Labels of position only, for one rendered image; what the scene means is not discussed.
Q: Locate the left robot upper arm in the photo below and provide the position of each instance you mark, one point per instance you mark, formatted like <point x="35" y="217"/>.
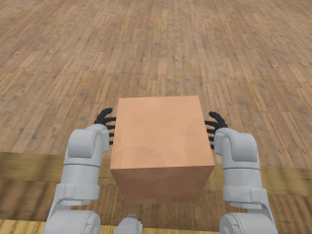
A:
<point x="73" y="222"/>

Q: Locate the right robot forearm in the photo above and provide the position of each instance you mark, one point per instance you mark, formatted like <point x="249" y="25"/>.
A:
<point x="241" y="169"/>

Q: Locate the carton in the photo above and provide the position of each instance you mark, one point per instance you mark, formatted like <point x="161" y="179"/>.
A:
<point x="161" y="151"/>

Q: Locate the left robot shin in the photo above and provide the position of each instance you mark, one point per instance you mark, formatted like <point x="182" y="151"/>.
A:
<point x="132" y="216"/>

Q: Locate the robot right hand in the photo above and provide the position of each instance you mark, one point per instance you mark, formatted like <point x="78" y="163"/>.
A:
<point x="217" y="125"/>

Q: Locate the robot left hand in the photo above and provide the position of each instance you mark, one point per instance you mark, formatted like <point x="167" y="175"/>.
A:
<point x="101" y="120"/>

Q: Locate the left robot forearm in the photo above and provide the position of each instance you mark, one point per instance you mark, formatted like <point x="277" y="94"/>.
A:
<point x="79" y="179"/>

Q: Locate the right robot upper arm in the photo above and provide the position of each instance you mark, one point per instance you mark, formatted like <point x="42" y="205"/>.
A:
<point x="246" y="223"/>

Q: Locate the robot left thigh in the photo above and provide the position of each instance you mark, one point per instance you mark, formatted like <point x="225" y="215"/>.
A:
<point x="129" y="225"/>

